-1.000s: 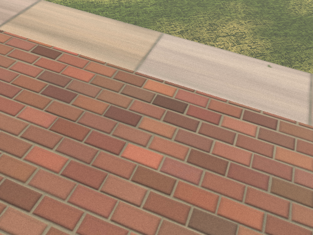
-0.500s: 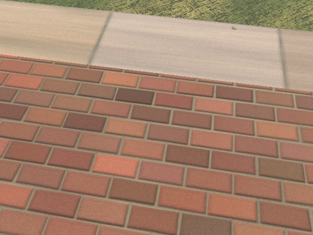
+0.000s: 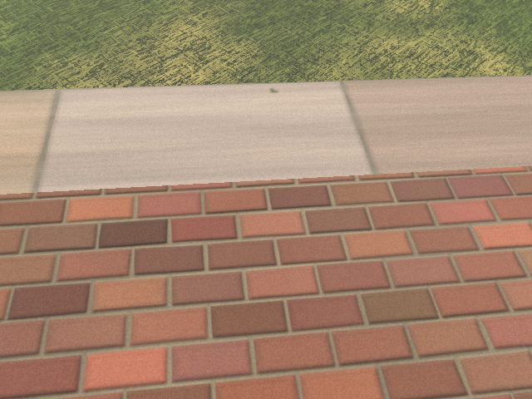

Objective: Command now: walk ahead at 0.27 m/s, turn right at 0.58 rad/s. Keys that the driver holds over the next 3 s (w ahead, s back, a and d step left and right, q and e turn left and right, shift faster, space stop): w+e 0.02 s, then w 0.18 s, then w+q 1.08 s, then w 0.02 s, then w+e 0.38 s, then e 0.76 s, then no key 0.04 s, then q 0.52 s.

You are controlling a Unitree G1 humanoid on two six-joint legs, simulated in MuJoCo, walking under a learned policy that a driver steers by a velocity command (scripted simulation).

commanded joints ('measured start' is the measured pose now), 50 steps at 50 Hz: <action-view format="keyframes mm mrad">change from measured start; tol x32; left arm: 1 19 100 25 -43 13 -18 -27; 15 -309 -14 -45 -114 6 -59 -50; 21 225 214 16 9 37 -108 23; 50 28 47 -33 -6 -19 -140 15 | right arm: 1 -23 -129 -35 -62 7 -25 2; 50 83 -157 -96 54 21 -12 52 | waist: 1 6 180 48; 50 -50 11 -27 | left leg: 1 133 255 -271 -304 -260 97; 19 95 214 -70 36 607 104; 21 -364 14 65 575 -210 35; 23 -427 61 -58 745 -191 67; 44 -101 -55 197 161 4 156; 47 540 387 -721 -106 -87 414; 50 233 286 -411 -178 175 300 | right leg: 1 -240 -86 -32 235 63 31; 14 -187 -164 -206 -169 167 46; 19 324 -107 -212 -410 222 -42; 21 831 -579 354 -523 -32 -141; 26 374 -406 28 -678 180 -79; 38 388 -395 -317 -706 610 -96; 44 535 -426 -391 -242 1171 -71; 47 -191 -121 -263 633 -177 33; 50 -244 -258 -115 461 60 14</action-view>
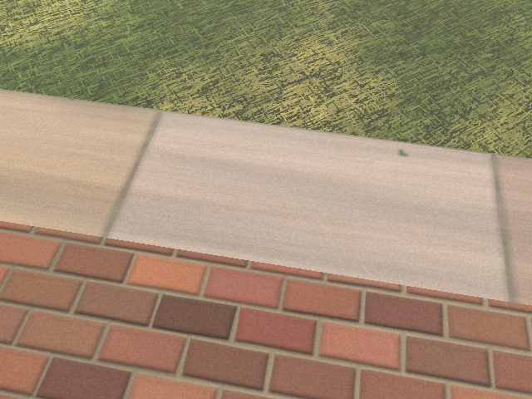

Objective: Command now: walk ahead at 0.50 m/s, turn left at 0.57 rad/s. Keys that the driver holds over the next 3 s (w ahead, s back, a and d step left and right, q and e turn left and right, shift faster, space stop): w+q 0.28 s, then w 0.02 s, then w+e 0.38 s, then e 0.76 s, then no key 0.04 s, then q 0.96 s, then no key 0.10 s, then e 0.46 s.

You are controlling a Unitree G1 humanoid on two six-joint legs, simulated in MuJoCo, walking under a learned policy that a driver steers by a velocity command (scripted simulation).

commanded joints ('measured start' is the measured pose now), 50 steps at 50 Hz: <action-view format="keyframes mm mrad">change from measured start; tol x32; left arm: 1 -33 121 22 -114 15 -23 -3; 18 -409 89 -4 -255 16 15 -37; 24 145 257 56 -121 33 -11 5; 50 266 147 62 -111 -33 53 27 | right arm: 1 141 -137 -41 1 18 -10 -25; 50 187 -210 3 -87 18 -41 -62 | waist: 1 -25 -31 -74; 21 -55 103 -52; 25 23 -288 -355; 37 -20 -50 -30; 50 -22 259 -451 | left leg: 1 331 306 -460 -347 242 165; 22 473 229 -307 -105 858 0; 24 192 115 -202 412 457 -47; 25 -92 -46 -138 659 -291 -85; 26 -189 38 -195 692 -230 -68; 46 47 47 -134 -88 111 -141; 50 593 617 -655 -121 965 138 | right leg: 1 -362 -60 103 10 74 1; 16 -443 3 59 -561 380 49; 22 -18 104 1 -740 250 -83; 26 434 -282 819 -967 43 -296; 41 156 -8 310 -883 984 -136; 47 144 31 421 -646 860 -74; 50 -178 210 159 -56 -340 -28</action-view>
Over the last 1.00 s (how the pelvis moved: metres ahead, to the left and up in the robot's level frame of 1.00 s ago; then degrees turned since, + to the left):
0.44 0.00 -0.02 17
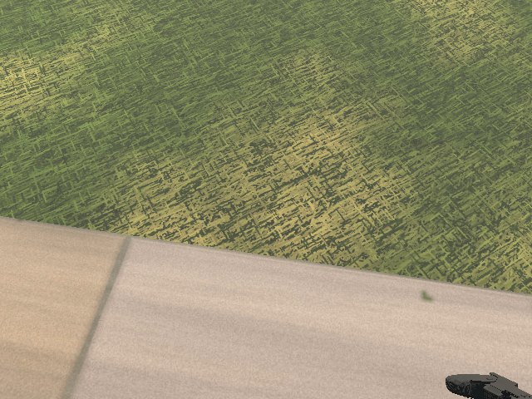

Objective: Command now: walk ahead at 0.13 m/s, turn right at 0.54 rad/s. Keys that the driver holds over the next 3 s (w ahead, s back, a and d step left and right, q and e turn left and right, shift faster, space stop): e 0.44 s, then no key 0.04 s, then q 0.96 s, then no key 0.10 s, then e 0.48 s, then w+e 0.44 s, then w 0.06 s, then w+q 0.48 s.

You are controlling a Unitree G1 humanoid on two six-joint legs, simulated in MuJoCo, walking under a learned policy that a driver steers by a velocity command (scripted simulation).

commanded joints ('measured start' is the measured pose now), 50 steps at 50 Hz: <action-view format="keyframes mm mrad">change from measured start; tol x16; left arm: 1 151 135 30 -43 21 21 16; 19 -126 80 -2 -171 17 80 -62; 22 -123 305 47 -212 28 59 -40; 26 -261 131 3 -206 31 49 -9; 50 -255 80 -3 -129 27 52 3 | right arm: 1 216 -152 -57 -31 23 25 -9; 23 107 -137 -85 -76 -11 119 -12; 45 381 -225 -109 62 7 80 15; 50 218 -165 -106 19 19 104 5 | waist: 1 -68 99 -331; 18 -88 162 -137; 20 -54 85 -125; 22 -73 -328 -15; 41 -114 -75 -88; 44 -145 288 -51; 50 -93 111 -75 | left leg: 1 509 482 -480 -102 650 218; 5 235 280 -141 -225 369 143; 17 173 340 -11 -258 -116 142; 20 75 315 72 -113 -139 42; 22 -251 41 181 278 -546 -114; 28 -29 63 30 503 -248 -82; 39 113 26 54 99 -362 -42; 42 260 64 -37 -140 -75 2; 44 335 388 -472 -207 497 218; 50 351 194 -268 -205 308 171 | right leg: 1 -296 -64 -81 488 -128 36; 9 -263 -124 -149 389 83 101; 19 0 -140 -262 -167 143 12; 20 71 -132 -228 -284 190 -7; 22 16 -555 429 -569 294 -157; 28 4 -326 -13 -480 679 -135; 40 110 -416 -31 -329 803 -148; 42 17 -359 -90 -238 640 -70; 45 -329 -109 -172 235 -98 42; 50 -332 -132 -159 225 98 92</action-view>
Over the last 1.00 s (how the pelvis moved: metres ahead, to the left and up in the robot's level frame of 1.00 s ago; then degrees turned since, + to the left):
0.53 0.01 0.00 -5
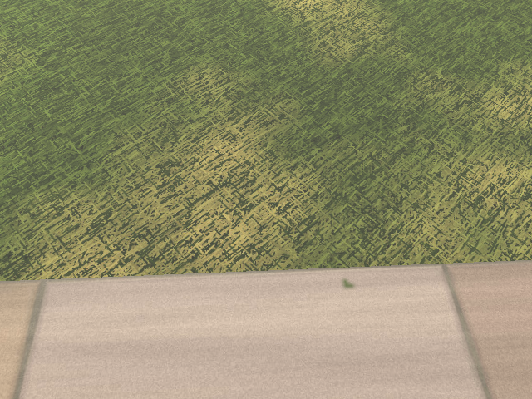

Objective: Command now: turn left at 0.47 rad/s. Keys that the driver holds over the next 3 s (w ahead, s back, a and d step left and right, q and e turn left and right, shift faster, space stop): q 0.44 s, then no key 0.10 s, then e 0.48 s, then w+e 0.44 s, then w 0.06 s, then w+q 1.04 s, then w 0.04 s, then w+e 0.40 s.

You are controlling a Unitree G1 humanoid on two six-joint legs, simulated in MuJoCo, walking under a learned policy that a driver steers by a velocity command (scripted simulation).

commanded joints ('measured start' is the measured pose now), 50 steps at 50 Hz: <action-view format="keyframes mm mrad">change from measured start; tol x16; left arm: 1 -15 65 13 -65 1 -13 -10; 13 66 258 36 -115 8 -51 26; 50 87 56 18 -51 -13 8 -58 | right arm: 1 -16 -150 -44 -64 3 -3 -3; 50 -142 -155 -23 -27 -22 -19 -19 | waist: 1 2 133 -71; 11 57 160 -91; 13 3 -215 -98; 30 32 -154 -95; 34 53 224 -73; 50 1 186 -84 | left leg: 1 114 211 -233 -113 472 175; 10 -26 176 -379 -39 378 107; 14 -303 -59 -54 504 -347 -53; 18 -304 -10 -15 696 -160 -76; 23 -336 12 19 571 -178 -110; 29 -108 1 76 243 -230 -60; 33 310 238 -159 -279 133 -6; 35 24 351 -172 -194 267 121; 40 152 331 -51 -109 655 165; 50 101 356 30 -63 460 155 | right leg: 1 -94 -8 14 -15 28 33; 11 277 19 24 -592 200 -3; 13 391 -399 477 -786 202 -128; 19 267 -244 129 -699 448 -183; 31 245 -263 80 -559 647 -192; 35 187 -92 3 -410 -7 -25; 42 -33 -28 7 28 -79 2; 50 89 -41 -67 -235 -30 -14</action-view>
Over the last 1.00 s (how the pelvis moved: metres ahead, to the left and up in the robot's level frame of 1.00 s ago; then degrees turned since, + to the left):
-0.01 -0.01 0.02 -7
